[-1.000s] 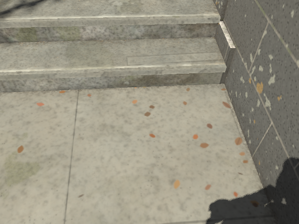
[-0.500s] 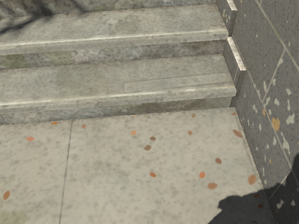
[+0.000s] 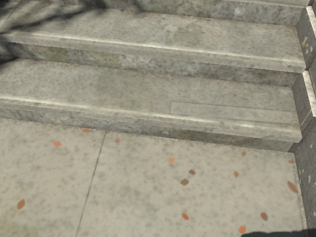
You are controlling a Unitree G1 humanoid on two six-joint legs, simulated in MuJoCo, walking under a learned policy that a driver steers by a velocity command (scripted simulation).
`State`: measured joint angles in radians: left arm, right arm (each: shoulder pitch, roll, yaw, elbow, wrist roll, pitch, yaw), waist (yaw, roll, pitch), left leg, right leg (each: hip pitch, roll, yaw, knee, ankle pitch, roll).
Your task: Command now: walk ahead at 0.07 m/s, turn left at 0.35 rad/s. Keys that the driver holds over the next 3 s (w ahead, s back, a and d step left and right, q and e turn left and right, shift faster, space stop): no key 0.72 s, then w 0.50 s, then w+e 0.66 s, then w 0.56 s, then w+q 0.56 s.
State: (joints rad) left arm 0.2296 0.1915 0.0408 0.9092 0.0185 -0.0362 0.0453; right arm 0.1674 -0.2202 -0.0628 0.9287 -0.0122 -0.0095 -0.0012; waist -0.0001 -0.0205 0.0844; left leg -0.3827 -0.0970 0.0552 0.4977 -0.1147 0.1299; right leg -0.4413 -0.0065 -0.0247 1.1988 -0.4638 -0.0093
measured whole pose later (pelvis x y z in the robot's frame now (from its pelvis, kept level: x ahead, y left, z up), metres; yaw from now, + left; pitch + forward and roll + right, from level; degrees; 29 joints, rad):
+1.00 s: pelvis +0.11 +0.00 +0.00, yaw +2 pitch +1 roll -1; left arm 0.46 0.20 0.04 1.10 0.00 -0.06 0.03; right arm 0.29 -0.20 -0.04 1.05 -0.03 -0.06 0.01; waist 0.02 -0.02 -0.04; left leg -0.34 -0.03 0.04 0.63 -0.32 0.09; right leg -0.04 0.03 0.03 0.43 -0.40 -0.02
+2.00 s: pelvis +0.60 +0.03 +0.00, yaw -18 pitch +2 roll +0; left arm 0.43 0.25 0.06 0.96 0.02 -0.07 0.01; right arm 0.01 -0.20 0.03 0.78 -0.04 -0.09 -0.01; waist 0.09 0.01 0.04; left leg -0.45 -0.02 0.01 0.53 -0.08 0.03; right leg -0.04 0.15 0.17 0.47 -0.40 -0.12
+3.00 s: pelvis +1.06 -0.20 +0.17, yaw -9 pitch +3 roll +2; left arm 0.60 0.12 0.02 1.07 0.01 -0.13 0.06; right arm -0.05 -0.03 0.03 0.62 -0.02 0.05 0.00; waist 0.03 0.04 0.03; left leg -1.30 -0.01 0.08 1.81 -0.31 0.14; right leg -0.01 -0.04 -0.30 0.31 -0.36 -0.03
